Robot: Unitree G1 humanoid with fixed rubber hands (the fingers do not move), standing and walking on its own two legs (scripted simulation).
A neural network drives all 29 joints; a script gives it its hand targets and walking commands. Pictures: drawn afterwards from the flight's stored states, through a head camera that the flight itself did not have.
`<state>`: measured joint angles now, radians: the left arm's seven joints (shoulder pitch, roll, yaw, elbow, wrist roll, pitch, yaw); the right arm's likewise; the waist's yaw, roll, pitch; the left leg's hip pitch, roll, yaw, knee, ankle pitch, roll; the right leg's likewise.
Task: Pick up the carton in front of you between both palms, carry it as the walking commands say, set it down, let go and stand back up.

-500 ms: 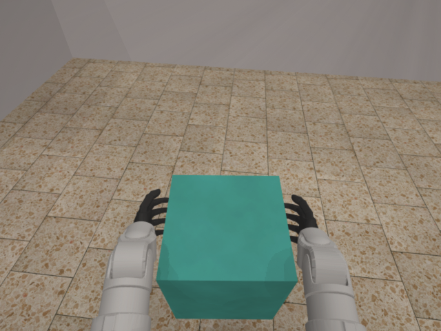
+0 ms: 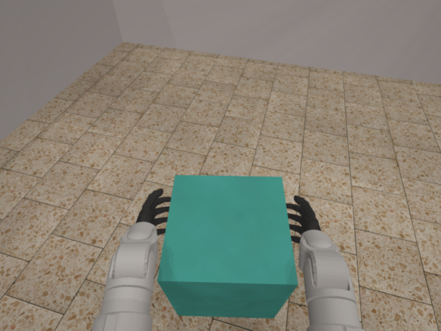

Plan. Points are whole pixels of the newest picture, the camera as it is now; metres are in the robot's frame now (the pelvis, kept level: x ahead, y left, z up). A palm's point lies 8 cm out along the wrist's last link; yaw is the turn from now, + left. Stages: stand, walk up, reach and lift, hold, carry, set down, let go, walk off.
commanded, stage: hold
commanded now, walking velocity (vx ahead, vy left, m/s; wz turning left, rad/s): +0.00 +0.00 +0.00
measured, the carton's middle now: (226, 250) +0.28 +0.00 -0.06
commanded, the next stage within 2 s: set down in 0.04 s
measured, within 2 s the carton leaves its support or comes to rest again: neither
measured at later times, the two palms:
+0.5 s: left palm (166, 234) +0.32 +0.13 -0.06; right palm (302, 237) +0.32 -0.17 -0.06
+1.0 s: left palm (186, 247) +0.37 +0.10 -0.23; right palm (294, 258) +0.35 -0.19 -0.24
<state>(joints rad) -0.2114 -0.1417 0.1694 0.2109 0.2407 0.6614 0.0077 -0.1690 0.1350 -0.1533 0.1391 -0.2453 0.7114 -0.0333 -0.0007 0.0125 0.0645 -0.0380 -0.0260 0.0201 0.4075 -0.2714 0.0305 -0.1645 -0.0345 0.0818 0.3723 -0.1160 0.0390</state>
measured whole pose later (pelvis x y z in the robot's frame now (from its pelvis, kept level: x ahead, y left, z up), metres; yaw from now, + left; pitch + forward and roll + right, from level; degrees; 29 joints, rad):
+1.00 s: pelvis -0.05 -0.03 -0.16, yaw +7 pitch +39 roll +1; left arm -0.75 -0.10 0.39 0.68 0.23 0.21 0.03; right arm -0.63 0.11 -0.46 0.52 -0.25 0.26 -0.04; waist -0.08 0.06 -0.23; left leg -1.53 -0.12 -0.09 1.36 -0.51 -0.03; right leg -1.62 0.05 0.11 1.29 -0.36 0.06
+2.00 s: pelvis -0.10 -0.04 -0.37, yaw +11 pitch +46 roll +1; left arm -1.36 0.10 0.19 1.02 0.10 0.19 0.18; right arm -1.10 -0.11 -0.56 0.75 -0.13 0.21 -0.04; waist -0.19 0.08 0.10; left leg -2.25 -0.25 -0.09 2.04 -0.59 -0.11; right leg -2.33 0.05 0.11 1.96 -0.43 0.10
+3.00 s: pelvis -0.11 -0.03 -0.39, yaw +9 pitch +40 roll -2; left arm -1.48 0.20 0.07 1.27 0.03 0.07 0.10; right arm -1.24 -0.22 -0.50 1.09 -0.08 0.05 0.02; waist -0.19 0.09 0.23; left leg -2.27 -0.18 -0.04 2.16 -0.60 -0.04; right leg -2.32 -0.02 0.07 2.05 -0.44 0.08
